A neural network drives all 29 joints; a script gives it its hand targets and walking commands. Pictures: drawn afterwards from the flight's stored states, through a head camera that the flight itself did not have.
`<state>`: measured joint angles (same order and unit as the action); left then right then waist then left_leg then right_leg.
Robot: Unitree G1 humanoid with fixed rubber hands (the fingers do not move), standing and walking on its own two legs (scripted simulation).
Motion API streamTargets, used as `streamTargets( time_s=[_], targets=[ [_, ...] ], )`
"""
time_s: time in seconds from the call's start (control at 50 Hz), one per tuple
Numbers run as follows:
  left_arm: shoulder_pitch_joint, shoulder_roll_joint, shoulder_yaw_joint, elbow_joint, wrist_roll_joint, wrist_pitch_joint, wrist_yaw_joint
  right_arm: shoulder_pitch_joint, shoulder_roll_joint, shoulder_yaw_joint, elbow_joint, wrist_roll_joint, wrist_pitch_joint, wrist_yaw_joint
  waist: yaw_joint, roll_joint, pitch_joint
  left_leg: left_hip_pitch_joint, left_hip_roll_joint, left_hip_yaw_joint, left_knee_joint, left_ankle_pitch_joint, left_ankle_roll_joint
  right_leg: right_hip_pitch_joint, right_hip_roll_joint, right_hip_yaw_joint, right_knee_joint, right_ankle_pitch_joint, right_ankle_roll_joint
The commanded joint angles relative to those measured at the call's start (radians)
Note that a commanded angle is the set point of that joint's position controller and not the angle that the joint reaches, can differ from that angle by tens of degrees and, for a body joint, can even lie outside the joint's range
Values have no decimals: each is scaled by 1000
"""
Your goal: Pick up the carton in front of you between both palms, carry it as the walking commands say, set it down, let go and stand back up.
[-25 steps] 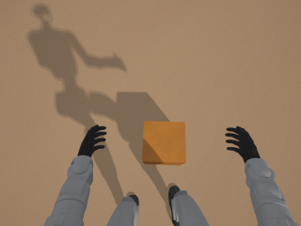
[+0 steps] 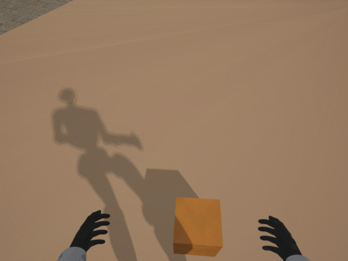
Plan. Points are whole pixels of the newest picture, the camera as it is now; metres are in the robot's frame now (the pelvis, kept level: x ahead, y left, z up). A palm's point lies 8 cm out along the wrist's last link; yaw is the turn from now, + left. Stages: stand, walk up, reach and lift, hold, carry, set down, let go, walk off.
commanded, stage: let go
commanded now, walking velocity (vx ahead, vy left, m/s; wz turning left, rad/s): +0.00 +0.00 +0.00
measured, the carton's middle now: (195, 227) +0.36 -0.07 -0.65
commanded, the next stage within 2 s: stand in 0.24 s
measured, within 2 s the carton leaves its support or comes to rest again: neither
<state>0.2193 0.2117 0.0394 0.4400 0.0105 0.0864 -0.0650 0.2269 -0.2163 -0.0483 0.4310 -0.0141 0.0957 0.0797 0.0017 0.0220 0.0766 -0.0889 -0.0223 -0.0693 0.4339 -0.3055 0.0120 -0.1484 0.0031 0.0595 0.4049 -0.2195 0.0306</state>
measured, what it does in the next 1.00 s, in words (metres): stands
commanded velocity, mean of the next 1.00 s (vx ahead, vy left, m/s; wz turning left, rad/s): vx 0.00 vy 0.00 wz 0.00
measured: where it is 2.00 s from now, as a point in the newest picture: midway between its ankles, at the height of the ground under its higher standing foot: outside the picture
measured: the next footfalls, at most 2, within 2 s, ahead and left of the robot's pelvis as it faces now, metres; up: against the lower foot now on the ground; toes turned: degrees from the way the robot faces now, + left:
none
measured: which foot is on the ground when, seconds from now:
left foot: down 0.00-1.00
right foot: down 0.00-1.00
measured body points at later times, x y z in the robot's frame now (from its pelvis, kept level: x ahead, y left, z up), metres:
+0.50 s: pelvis +0.01 -0.02 -0.01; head +0.01 -0.03 +0.44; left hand +0.14 +0.27 -0.10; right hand +0.16 -0.30 -0.10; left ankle -0.04 +0.11 -0.74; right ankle +0.00 -0.14 -0.74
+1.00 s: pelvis +0.00 -0.03 +0.00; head +0.01 -0.03 +0.45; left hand +0.12 +0.27 -0.11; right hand +0.13 -0.32 -0.11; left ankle -0.04 +0.11 -0.74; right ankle +0.00 -0.14 -0.74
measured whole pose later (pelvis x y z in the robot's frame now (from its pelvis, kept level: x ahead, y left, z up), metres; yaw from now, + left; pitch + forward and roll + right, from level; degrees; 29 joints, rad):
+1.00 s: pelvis +0.00 -0.03 +0.00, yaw +1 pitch -1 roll +0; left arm 0.13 0.33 0.03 0.88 0.03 0.00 0.02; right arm 0.21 -0.36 -0.02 0.78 -0.03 0.00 -0.02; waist 0.01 0.02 0.02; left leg -0.12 0.00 -0.09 0.46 -0.32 -0.03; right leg -0.19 0.02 0.02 0.47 -0.26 -0.01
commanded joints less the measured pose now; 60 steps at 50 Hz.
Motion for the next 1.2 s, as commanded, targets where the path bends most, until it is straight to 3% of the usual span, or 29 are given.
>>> streamTargets(
  time_s=[0.0, 0.2, 0.22, 0.24, 0.28, 0.34, 0.72, 1.18],
  targets=[
    [-47, 66, 18, -98, 3, 10, -2, -37, -107, -37, -94, -6, 12, -1, -6, 14, -8, -186, 11, 37, -131, 163, -34, 196, 71, -88, 7, 153, -10],
    [-40, 78, 35, -108, 19, 25, -4, -34, -91, -31, -111, 0, 22, -8, 1, 2, -60, -102, -17, 49, -76, 298, -40, 195, 63, -64, 6, 268, -14],
    [19, 82, 34, -49, 3, -5, 16, -45, -123, -37, -160, -25, 73, -36, 3, -21, -117, -51, -25, 55, -38, 387, -44, 175, 92, -77, 38, 275, 1],
    [-40, 221, 57, 64, 22, -25, 63, -61, -227, -52, 10, -11, 13, -81, 13, -4, -91, -142, 38, 36, 24, 332, -54, 47, -25, -57, 49, 295, 5],
    [-38, 198, 45, 94, 33, -43, 88, -33, -196, -43, 35, -17, -31, -99, -2, 2, -123, -106, 45, 15, 24, 240, -53, -3, -34, -26, 54, 204, -11],
    [-73, 190, 37, 140, 34, -60, 89, -54, -188, -35, 73, -26, -58, -96, -2, 0, -119, -117, 51, -8, 24, 152, -36, -44, -37, -11, 46, 106, -21],
    [-95, 267, 30, 318, 27, -99, 92, -24, -268, -18, 232, -20, -97, -106, 2, -22, -118, -84, 82, -45, 3, 279, -18, 16, -70, 28, 34, 248, -48],
    [-135, 298, 17, 454, 20, -102, 83, -33, -304, -1, 352, -16, -112, -107, 8, -16, -84, -75, 101, -59, -74, 216, -9, 28, -83, 52, -29, 180, -56]
  ],
)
